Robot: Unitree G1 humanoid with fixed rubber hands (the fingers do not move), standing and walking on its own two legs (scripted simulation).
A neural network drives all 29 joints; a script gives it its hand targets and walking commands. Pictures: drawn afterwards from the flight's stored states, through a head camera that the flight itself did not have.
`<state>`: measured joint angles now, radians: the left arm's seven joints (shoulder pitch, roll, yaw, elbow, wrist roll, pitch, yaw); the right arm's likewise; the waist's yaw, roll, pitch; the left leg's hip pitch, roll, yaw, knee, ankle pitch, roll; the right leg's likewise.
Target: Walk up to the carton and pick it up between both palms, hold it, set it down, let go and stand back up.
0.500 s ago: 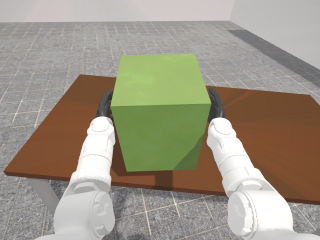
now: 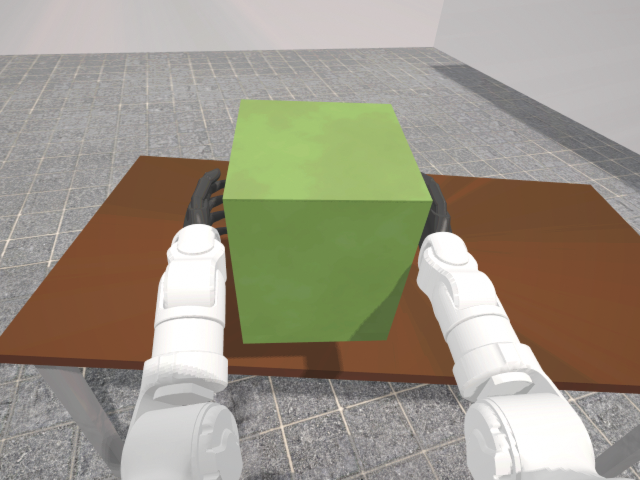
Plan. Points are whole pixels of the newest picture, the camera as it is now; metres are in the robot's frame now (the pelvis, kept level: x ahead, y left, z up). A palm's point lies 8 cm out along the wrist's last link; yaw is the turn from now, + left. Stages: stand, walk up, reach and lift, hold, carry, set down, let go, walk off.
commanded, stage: reach and lift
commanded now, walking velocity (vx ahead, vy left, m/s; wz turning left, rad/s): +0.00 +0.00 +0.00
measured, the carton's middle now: (316, 224) +0.42 +0.00 +0.15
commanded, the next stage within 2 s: hold in 1.02 s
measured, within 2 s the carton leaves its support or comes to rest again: neither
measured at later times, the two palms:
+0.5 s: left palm (201, 225) +0.38 +0.14 +0.17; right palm (434, 227) +0.37 -0.15 +0.18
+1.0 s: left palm (197, 220) +0.38 +0.14 +0.18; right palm (433, 219) +0.37 -0.15 +0.19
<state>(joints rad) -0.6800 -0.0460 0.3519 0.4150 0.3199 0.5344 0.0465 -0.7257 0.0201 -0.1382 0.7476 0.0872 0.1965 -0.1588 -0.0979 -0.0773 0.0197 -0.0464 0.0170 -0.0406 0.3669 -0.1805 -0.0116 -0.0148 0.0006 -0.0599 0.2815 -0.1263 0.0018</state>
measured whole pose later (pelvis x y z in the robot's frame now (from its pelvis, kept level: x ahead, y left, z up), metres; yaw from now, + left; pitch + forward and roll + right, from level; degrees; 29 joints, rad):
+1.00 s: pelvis +0.01 +0.00 +0.00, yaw +0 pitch -8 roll -1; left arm -0.63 -0.04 0.33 0.22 0.31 0.68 0.03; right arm -0.72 -0.01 -0.04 0.60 0.21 0.31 -0.21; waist -0.13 -0.06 0.02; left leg -0.03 0.02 -0.05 0.38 -0.20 -0.02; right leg 0.01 0.01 -0.07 0.28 -0.14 0.00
